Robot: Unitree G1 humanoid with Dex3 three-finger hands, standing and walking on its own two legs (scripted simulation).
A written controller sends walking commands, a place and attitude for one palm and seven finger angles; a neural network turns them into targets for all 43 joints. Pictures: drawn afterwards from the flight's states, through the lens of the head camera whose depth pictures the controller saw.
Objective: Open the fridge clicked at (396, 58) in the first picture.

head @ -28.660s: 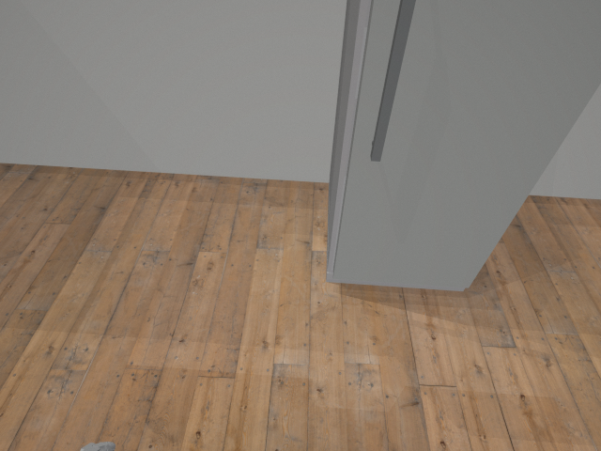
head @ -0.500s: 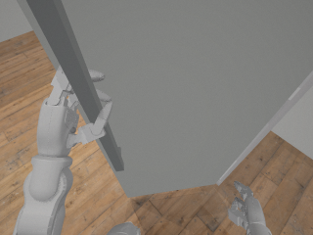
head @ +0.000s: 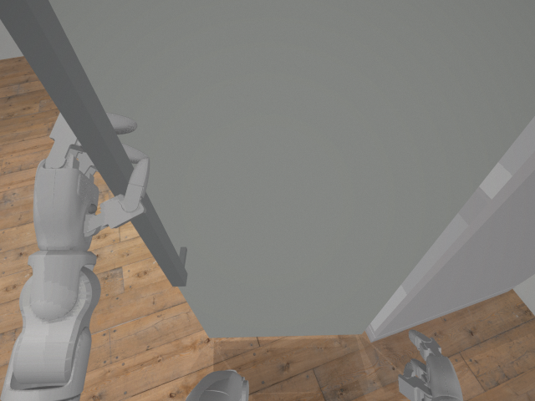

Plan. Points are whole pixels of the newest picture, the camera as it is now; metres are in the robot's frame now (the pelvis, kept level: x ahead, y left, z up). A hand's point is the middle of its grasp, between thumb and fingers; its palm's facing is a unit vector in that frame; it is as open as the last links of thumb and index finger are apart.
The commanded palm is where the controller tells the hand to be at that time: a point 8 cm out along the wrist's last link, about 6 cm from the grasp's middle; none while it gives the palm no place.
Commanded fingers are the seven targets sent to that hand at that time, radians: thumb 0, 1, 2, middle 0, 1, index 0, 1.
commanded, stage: stop walking and hold the door back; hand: left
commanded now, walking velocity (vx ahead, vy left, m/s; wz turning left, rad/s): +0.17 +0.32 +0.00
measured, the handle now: (135, 178) +0.33 +0.19 +0.18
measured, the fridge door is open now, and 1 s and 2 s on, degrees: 73 70 67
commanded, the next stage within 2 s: loosen the grip on the handle in 0.90 s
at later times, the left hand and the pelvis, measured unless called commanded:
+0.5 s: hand (138, 160) +0.33 +0.17 +0.21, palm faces +0.22 -0.95 -0.21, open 6.3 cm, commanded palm +0.29 +0.24 +0.19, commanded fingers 0.00 0.90 0.90 -0.45 -1.40 -0.45 -1.40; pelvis -0.08 -0.01 +0.00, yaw +0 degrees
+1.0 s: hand (135, 171) +0.31 +0.17 +0.21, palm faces +0.13 -0.98 -0.16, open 6.4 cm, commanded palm +0.29 +0.22 +0.20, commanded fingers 0.00 0.78 0.84 -0.45 -1.40 -0.45 -1.40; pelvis -0.06 +0.02 +0.00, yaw -3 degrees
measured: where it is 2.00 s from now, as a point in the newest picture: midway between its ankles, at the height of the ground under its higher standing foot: outside the picture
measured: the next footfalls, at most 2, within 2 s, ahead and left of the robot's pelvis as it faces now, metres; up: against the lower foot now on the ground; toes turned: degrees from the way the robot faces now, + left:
left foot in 0.14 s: +0.00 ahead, +0.06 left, +0.00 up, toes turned +8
left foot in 0.58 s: -0.01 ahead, +0.15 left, +0.00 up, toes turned +3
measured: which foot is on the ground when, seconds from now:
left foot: up 0.00-0.12, down 0.14-0.34, up 0.36-0.56, down 0.58-1.00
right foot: down 0.00-1.00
